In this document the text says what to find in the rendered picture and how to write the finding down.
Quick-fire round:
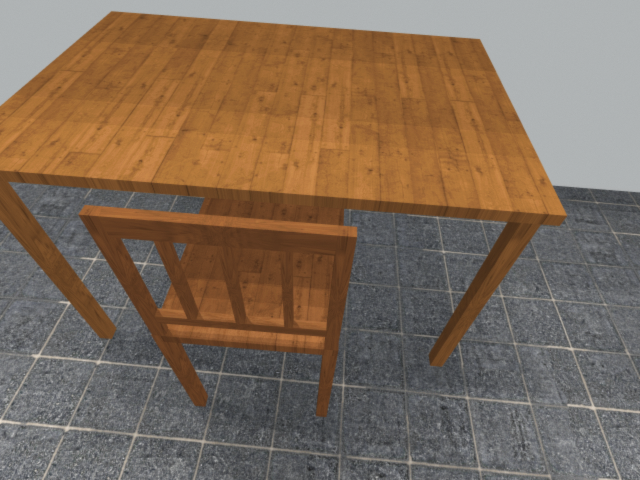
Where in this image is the table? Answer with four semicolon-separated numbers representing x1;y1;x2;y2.
0;11;567;367

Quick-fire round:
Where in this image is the chair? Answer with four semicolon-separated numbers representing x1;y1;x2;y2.
78;198;357;417

